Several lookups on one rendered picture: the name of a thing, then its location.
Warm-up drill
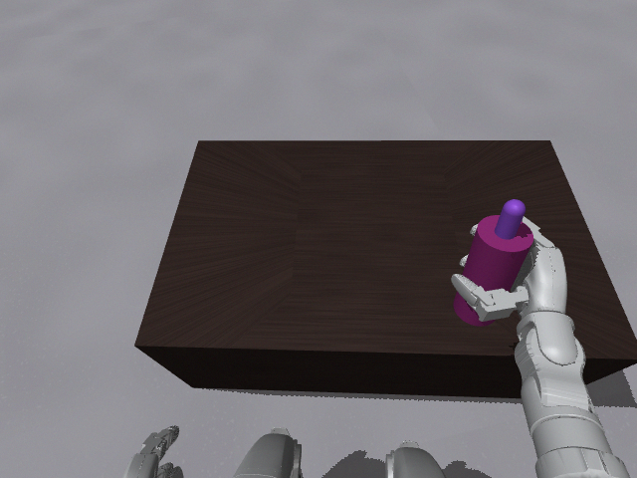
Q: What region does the right robot arm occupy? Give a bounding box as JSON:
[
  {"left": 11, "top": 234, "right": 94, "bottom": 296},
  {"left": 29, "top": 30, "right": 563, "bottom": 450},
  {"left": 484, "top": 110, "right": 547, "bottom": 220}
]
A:
[{"left": 515, "top": 311, "right": 630, "bottom": 478}]

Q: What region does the bottle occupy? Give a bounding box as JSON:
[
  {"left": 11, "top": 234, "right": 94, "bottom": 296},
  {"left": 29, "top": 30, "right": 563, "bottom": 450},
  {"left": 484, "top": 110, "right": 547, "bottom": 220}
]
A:
[{"left": 453, "top": 199, "right": 533, "bottom": 327}]

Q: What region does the right robot hand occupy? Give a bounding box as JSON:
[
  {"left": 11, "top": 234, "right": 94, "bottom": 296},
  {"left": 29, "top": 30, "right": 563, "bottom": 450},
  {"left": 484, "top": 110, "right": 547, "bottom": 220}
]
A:
[{"left": 451, "top": 217, "right": 567, "bottom": 322}]

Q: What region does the left robot hand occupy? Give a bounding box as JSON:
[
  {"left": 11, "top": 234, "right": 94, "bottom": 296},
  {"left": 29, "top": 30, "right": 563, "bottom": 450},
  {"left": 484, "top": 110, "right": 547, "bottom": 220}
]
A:
[{"left": 121, "top": 425, "right": 184, "bottom": 478}]

